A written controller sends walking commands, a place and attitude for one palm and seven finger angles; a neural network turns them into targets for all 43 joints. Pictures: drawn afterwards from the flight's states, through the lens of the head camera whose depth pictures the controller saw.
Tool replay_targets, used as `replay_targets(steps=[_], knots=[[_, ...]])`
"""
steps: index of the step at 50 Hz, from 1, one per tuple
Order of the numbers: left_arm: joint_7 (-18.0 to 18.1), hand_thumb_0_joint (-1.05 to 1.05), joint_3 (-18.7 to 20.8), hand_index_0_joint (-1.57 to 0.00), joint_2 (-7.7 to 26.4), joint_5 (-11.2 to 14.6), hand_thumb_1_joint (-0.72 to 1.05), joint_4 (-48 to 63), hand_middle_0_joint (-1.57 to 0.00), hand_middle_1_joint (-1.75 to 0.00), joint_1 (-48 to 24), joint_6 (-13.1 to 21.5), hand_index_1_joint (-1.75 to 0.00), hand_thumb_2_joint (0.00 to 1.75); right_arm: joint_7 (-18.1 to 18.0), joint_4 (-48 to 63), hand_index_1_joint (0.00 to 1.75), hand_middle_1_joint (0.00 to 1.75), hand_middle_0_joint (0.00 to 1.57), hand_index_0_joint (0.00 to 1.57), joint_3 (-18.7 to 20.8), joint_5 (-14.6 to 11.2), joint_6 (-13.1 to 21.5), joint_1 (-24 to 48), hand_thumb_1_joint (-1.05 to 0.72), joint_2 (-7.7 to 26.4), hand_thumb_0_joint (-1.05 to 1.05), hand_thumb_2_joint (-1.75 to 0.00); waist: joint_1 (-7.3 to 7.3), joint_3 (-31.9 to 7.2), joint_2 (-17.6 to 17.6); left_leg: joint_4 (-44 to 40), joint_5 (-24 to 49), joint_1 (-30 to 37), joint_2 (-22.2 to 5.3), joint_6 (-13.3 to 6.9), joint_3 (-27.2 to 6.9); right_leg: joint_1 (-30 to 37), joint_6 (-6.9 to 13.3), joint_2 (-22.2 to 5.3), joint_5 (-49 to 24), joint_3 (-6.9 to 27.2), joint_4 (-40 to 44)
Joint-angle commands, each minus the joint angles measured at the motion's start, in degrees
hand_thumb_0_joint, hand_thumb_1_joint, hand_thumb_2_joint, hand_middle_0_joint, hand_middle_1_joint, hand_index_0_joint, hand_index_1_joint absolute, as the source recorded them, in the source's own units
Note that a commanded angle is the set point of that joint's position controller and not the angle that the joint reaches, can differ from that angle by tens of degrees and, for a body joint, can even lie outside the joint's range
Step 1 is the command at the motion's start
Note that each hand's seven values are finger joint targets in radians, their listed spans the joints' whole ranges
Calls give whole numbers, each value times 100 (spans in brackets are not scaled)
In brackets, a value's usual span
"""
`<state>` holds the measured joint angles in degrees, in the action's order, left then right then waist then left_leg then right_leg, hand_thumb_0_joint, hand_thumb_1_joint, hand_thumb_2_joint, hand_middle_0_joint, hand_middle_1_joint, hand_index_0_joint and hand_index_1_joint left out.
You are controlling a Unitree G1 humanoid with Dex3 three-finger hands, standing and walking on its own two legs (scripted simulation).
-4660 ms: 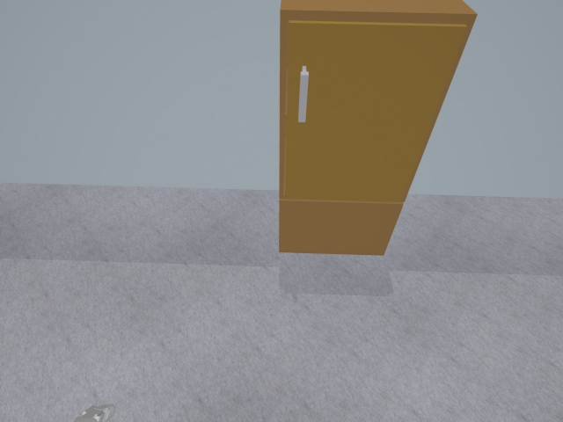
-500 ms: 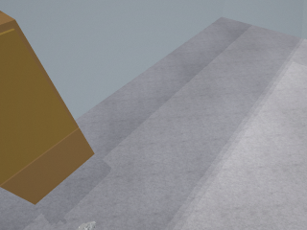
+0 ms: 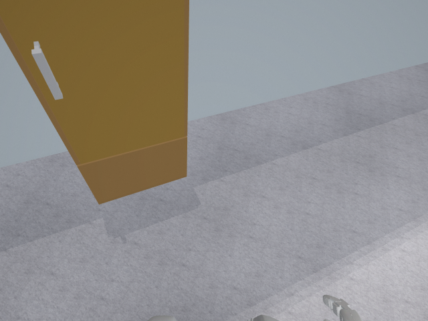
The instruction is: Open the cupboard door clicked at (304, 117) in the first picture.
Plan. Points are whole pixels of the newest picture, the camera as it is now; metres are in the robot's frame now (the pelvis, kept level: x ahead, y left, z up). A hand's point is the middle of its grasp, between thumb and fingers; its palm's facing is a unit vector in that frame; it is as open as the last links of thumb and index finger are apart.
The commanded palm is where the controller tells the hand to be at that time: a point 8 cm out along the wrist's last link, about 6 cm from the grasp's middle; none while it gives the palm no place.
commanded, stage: turn to face it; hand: left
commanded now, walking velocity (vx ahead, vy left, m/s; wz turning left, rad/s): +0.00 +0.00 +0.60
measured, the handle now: (47, 71) +0.63 +0.50 +0.03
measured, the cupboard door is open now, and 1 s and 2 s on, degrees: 0 0 0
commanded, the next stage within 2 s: take the last steps up to it in 0.68 s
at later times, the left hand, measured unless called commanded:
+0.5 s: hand out of the picture +0.07 +0.18 -0.12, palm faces +0.28 -0.91 -0.29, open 7.3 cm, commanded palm none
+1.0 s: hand out of the picture -0.14 +0.17 -0.17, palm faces +0.50 -0.84 -0.20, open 7.4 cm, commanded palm none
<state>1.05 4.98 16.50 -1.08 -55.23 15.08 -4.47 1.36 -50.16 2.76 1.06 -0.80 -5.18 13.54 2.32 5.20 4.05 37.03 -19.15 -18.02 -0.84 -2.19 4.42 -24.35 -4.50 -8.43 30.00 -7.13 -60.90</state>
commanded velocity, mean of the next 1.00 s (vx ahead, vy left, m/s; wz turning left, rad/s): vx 0.07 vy -0.01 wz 0.34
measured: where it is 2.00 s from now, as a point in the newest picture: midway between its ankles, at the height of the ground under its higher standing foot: (186, 306)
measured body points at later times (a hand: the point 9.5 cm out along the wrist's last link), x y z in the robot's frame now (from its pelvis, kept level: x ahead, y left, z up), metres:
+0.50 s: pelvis +0.00 -0.04 +0.01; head +0.03 -0.07 +0.46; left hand +0.05 +0.22 -0.10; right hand +0.09 -0.29 -0.16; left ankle -0.03 +0.09 -0.67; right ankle +0.02 -0.15 -0.72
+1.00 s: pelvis -0.02 +0.01 +0.01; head -0.03 +0.04 +0.46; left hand -0.16 +0.22 -0.16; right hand +0.18 -0.16 -0.11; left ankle -0.09 +0.07 -0.72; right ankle +0.02 -0.14 -0.66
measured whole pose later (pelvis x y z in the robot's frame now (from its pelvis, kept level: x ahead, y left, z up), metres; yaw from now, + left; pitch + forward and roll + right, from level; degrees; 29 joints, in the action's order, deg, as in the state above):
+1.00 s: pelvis -0.02 +0.01 +0.01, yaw +27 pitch -2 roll -2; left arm 0.2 3.3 14.3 -1.5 -61.2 19.8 -2.9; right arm -0.2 -55.6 0.8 1.5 1.0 -10.2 9.5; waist 2.2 1.5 3.0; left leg 28.7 -18.7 -8.5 -0.7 -2.3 3.6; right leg -22.5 -1.8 -5.0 24.9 -4.5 -59.1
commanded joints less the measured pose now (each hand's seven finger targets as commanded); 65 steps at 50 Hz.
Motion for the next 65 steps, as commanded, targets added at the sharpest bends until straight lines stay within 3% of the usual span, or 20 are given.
replay_targets(steps=[1, 4, 12, 16, 18, 19, 20, 21, 22, 26, 37, 39, 41, 42, 43, 44, 45, 47, 52, 65], knots=[[-60, 0, 92, -20, 386, 2, 90, 623, -20, -30, -298, 248, -30, 90, -196, 251, 30, 30, 20, 20, 285, 16, 32, -287, -90, 1116, 0, -90, -279, -574, -1471, -1704, 2974, 843, -1297, -544, -1546, -819, -75, 55, -723, 616, -763], [-60, 0, 85, -20, 353, 4, 90, 572, -20, -30, -203, 245, -30, 90, -186, 256, 30, 30, 20, 20, 300, -2, 64, -382, -90, 1109, 0, -90, -257, -721, -1038, -1825, 2642, 866, -1161, -559, -1563, -618, -133, 163, -990, 626, -516], [14, 0, 37, -20, 216, 49, 90, 934, -20, -30, -891, 279, -30, 90, -180, 90, 30, 30, 20, 20, 383, 46, 1, -882, -90, 1078, 0, -90, -490, -697, -1229, -1716, 2568, 1062, -1188, -844, -2499, -442, -132, 407, -470, 761, 851], [52, 0, -12, -20, 112, 116, 90, 936, -20, -30, -620, 334, -30, 90, -176, 123, 30, 30, 20, 20, 420, 54, -41, -749, -90, 1075, 0, -90, -346, -904, -1341, -1366, 3114, 671, -985, -757, -2702, 602, -2, 716, -598, 677, 2171], [78, 0, 20, -20, 205, 119, 90, 846, -20, -30, -233, 396, -30, 90, -156, 159, 30, 30, 20, 20, 420, 9, -51, -599, -90, 976, 0, -90, -131, -1024, -1181, -1048, 2658, 76, -689, -466, -2628, 1618, 53, 722, -1518, 626, 3397], [108, 0, 64, -20, 446, 82, 90, 810, -20, -30, 1, 455, -30, 90, -128, 189, 30, 30, 20, 20, 399, -39, -43, -627, -90, 774, 0, -90, -15, -1178, -591, -585, 1745, -562, -385, -151, -2341, 2468, 167, 218, -1905, 1042, 4131], [154, 0, 173, -20, 1007, -23, 90, 835, -20, -30, 48, 494, -30, 90, -108, 295, 30, 30, 20, 20, 340, -81, -41, -779, -90, 339, 0, -90, -9, -1171, 1158, 693, -549, -1738, 474, 362, -1133, 3136, 703, -1409, -2122, 2543, 4545], [152, 0, 151, -20, 1121, -5, 90, 912, -20, -30, -30, 460, -30, 90, -125, 337, 30, 30, 20, 20, 400, -1, -77, -638, -90, 593, 0, -90, 20, -1002, 1147, 1878, -1482, -1688, 460, 436, -903, 2211, 1221, -2083, -2617, 2850, 4518], [173, 0, 122, -20, 848, 6, 90, 975, -20, -30, -353, 455, -30, 90, -107, 265, 30, 30, 20, 20, 443, 26, -153, -671, -90, 661, 0, -90, -138, -749, 647, 2633, -1168, -1561, 279, 413, -1081, 1652, 1315, -1863, -2393, 2361, 4540], [101, 0, -50, -20, 328, 19, 90, 984, -20, -30, -781, 521, -30, 90, -3, -126, 30, 30, 20, 20, 390, 53, -260, -965, -90, 469, 0, -90, -417, -131, 596, 3466, -57, -1557, 49, 568, -708, 1175, 923, -825, -2577, 957, 4396], [96, 0, 41, -20, 628, -95, 90, 380, -20, -30, 340, 515, -30, 90, -67, -52, 30, 30, 20, 20, 159, -43, -173, -114, -90, 270, 0, -90, 69, -540, 816, 976, -756, -755, -44, 604, -141, 2137, 1237, -1123, -4645, 662, 3799], [98, 0, 57, -20, 708, -97, 90, 296, -20, -30, 355, 496, -30, 90, -97, -98, 30, 30, 20, 20, 117, -65, -119, -262, -90, 238, 0, -90, 31, -738, 854, 274, -590, -272, 48, 519, -15, 2112, 1183, -1103, -4923, 635, 3560], [77, 0, 31, -20, 640, -32, 90, 183, -20, -30, 225, 493, -30, 90, -113, -273, 30, 30, 20, 20, 75, -41, -27, -703, -90, 250, 0, -90, -231, -938, 712, -947, 389, 728, 88, 436, 93, 1752, 834, -892, -3835, 411, 3349], [53, 0, -7, -20, 463, 17, 90, 175, -20, -30, 189, 473, -30, 90, -106, -373, 30, 30, 20, 20, 109, -21, 55, -1017, -90, 464, 0, -90, -381, -1103, 34, -1629, 870, 1560, -153, 343, -145, 1216, 591, -640, -2791, 177, 2773], [8, 0, -83, -20, 83, 58, 90, 294, -20, -30, 324, 448, -30, 90, -136, -429, 30, 30, 20, 20, 224, 47, 129, -1300, -90, 1047, 0, -90, -506, -1282, -1642, -1906, 1217, 2439, -1445, -128, -1791, -140, 237, 72, -792, -259, 1634], [-2, 0, -191, -20, -85, -12, 90, 430, -20, -30, 53, 443, -30, 90, -169, -525, 30, 30, 20, 20, 278, 48, 91, -1603, -90, 1355, 0, -90, -663, -983, -2228, -2144, 1507, 2399, -2181, -699, -2643, -933, 164, 419, 715, -53, 732], [-20, 0, -166, -20, 33, -38, 90, 427, -20, -30, -191, 429, -30, 90, -200, -551, 30, 30, 20, 20, 266, 78, 68, -1588, -90, 1288, 0, -90, -721, -621, -1660, -2256, 798, 1978, -2320, -952, -2518, -1044, 278, 275, 540, 287, 175], [-84, 0, -132, -20, 105, -66, 90, 128, -20, -30, -249, 416, -30, 90, -293, -566, 30, 30, 20, 20, 110, 48, 160, -1233, -90, 764, 0, -90, -523, -84, -1662, -2536, 238, 1391, -1811, -705, -2197, -1133, 290, 162, -314, 593, -225], [-189, 0, -157, -20, -48, -55, 90, -300, -20, -30, 244, 435, -30, 90, -315, -668, 30, 30, 20, 20, 29, -31, 351, -1364, -90, 459, 0, -90, -281, 181, -1180, -2750, 1191, 1337, -1243, -410, -1180, -1013, 167, 249, -1514, 548, -328], [-286, 0, -178, -20, -353, -4, 90, 101, -20, -30, -1101, 487, -30, 90, -398, -1200, 30, 30, 20, 20, 81, 65, 470, -2451, -90, 318, 0, -90, -592, 506, -1077, -2566, 2368, 2017, -1612, -788, -1037, -1499, 260, 145, -1660, 377, 1406]])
